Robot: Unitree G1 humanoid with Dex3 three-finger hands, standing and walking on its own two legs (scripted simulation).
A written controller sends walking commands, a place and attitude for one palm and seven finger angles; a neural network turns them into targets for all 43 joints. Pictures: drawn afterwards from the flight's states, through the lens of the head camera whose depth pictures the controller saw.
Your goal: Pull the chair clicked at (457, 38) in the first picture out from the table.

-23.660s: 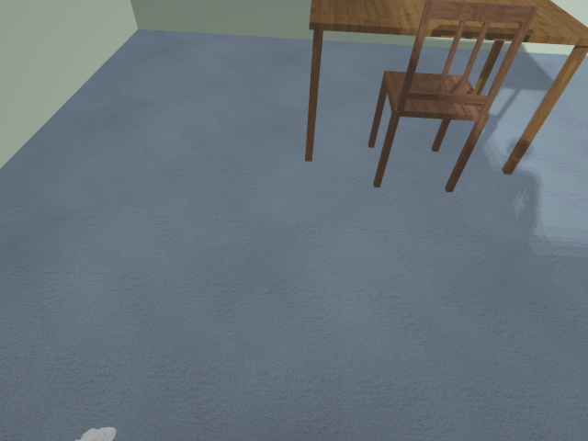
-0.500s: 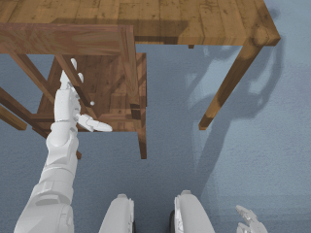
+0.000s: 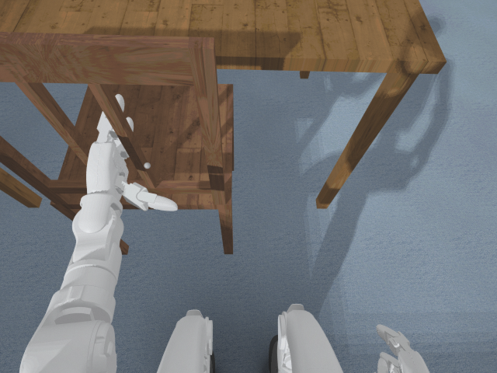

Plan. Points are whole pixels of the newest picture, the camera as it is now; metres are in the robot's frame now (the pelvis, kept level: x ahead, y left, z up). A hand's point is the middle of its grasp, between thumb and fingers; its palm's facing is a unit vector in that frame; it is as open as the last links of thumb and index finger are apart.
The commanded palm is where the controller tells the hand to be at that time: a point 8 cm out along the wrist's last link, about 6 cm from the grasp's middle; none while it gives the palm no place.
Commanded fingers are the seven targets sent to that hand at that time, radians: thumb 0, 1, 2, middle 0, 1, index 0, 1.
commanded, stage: hook a spindle and tug to test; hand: left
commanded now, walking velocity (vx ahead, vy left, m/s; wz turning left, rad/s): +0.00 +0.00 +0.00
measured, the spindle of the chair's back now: (78, 144) +0.47 +0.28 +0.03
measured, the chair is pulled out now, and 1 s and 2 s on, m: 0.00 0.00 0.07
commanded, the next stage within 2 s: step backward, pulling the chair out in 1.46 s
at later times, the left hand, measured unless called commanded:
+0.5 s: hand (143, 161) +0.44 +0.17 +0.03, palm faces +0.04 -1.00 -0.04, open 12.6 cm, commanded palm +0.41 +0.20 +0.03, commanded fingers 0.00 0.23 0.61 -0.50 -1.45 -0.50 -1.45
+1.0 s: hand (142, 160) +0.44 +0.17 +0.03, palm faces +0.03 -1.00 -0.02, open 5.1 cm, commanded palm +0.40 +0.21 +0.03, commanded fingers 0.00 0.90 0.90 -0.50 -1.45 -0.50 -1.45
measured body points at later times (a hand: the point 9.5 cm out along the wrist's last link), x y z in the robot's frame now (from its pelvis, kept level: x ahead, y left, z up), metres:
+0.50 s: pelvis +0.00 +0.00 +0.00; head +0.13 +0.01 +0.43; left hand +0.43 +0.22 +0.04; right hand +0.10 -0.26 -0.12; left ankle +0.03 +0.12 -0.61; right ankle +0.05 -0.12 -0.61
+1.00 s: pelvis +0.02 +0.01 +0.01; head +0.14 +0.02 +0.44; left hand +0.43 +0.22 +0.04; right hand +0.12 -0.25 -0.11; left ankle +0.03 +0.12 -0.61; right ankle +0.05 -0.12 -0.61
